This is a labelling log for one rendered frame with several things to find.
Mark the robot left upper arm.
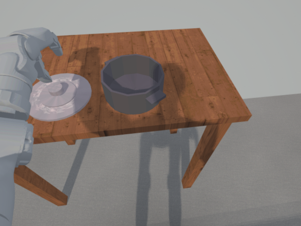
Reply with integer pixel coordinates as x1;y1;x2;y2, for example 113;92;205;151
0;117;34;226

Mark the left robot hand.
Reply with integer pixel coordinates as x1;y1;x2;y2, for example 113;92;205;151
12;27;63;83

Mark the lid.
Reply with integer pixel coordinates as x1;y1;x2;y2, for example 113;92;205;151
29;73;92;121

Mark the pot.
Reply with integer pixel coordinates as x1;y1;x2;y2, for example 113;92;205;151
101;54;166;114

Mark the knob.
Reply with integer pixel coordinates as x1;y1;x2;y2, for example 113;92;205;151
48;83;64;96

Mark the left robot forearm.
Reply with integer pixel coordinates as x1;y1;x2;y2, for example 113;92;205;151
0;32;40;121

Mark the table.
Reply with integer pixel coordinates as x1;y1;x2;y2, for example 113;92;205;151
14;28;252;206

